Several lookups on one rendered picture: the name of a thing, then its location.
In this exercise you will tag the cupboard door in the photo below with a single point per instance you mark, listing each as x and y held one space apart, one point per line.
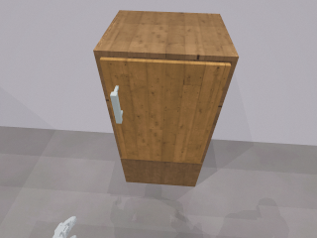
169 106

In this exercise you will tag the handle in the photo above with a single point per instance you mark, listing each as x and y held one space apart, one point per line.
118 113

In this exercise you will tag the robot left hand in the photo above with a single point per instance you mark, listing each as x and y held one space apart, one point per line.
63 228

